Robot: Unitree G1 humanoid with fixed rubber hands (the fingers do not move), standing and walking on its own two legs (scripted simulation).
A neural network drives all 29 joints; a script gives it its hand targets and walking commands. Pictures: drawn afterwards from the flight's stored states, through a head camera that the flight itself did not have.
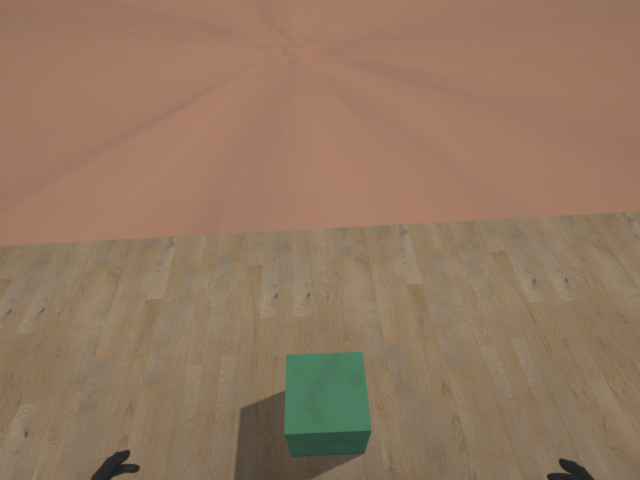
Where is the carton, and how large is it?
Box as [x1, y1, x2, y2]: [284, 352, 371, 456]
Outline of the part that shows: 362,352 286,355 284,434 292,456 347,454 364,452 371,429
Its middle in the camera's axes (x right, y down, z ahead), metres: +0.02 +0.47 +1.08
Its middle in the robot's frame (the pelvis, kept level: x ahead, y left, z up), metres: +0.40 +0.03 -0.66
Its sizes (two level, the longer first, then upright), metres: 0.210 0.200 0.250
